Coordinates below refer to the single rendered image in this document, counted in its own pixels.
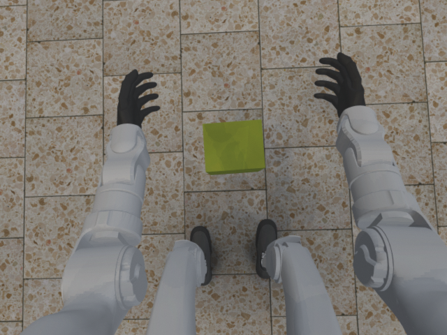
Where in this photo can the left robot thigh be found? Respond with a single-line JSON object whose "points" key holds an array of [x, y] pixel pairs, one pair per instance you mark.
{"points": [[173, 311]]}

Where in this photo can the robot right hand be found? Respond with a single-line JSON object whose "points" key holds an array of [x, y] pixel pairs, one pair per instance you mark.
{"points": [[348, 89]]}

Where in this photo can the robot right forearm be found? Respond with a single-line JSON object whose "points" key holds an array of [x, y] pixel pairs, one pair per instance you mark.
{"points": [[379, 194]]}

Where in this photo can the robot left forearm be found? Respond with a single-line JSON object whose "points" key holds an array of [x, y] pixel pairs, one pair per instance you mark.
{"points": [[115, 217]]}

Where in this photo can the carton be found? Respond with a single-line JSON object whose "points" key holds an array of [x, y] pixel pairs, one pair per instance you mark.
{"points": [[233, 147]]}

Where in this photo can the robot left upper arm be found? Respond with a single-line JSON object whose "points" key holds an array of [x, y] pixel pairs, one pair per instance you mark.
{"points": [[100, 285]]}

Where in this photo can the robot left foot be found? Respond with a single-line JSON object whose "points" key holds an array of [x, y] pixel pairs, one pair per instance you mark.
{"points": [[201, 237]]}

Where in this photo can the robot right upper arm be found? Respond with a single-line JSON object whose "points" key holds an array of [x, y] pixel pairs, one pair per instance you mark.
{"points": [[407, 267]]}

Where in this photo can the robot left hand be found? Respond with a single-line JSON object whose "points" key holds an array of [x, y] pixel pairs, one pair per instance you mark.
{"points": [[129, 105]]}

